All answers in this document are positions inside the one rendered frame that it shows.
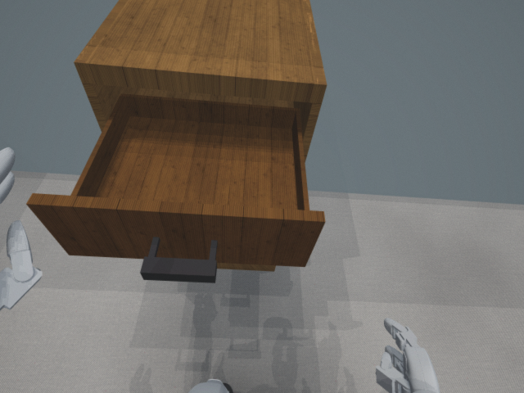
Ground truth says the right robot hand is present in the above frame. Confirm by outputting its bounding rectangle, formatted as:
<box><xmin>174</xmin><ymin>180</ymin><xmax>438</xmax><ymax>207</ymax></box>
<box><xmin>376</xmin><ymin>318</ymin><xmax>440</xmax><ymax>393</ymax></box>

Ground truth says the drawer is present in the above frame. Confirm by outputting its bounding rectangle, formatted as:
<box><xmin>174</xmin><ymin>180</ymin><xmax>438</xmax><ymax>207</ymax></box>
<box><xmin>26</xmin><ymin>93</ymin><xmax>325</xmax><ymax>267</ymax></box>

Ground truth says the left robot hand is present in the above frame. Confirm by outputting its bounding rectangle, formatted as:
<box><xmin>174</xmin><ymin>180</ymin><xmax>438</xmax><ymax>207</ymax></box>
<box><xmin>0</xmin><ymin>147</ymin><xmax>43</xmax><ymax>310</ymax></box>

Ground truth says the robot left shin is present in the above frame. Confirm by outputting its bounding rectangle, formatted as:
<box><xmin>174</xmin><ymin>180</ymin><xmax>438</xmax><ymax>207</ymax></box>
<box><xmin>207</xmin><ymin>379</ymin><xmax>228</xmax><ymax>391</ymax></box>

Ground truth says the cabinet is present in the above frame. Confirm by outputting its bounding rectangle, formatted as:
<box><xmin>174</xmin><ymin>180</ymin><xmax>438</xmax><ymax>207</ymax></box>
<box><xmin>74</xmin><ymin>0</ymin><xmax>327</xmax><ymax>271</ymax></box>

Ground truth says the handle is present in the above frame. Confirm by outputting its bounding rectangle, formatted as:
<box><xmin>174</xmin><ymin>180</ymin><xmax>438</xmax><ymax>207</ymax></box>
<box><xmin>140</xmin><ymin>237</ymin><xmax>218</xmax><ymax>283</ymax></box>

